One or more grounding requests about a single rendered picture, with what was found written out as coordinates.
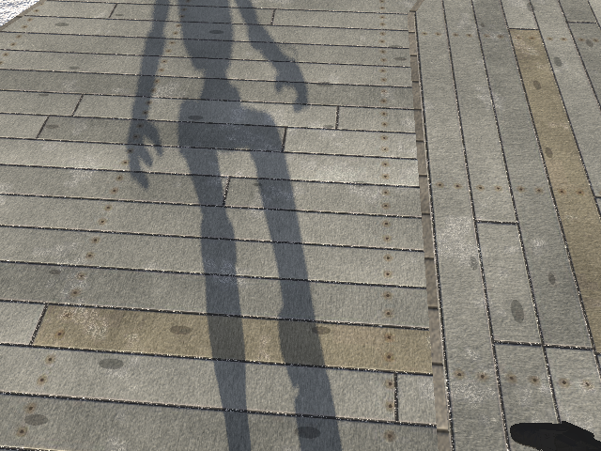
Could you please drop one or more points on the robot right hand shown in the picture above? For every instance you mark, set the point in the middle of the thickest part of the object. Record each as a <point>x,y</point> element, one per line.
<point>554,437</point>

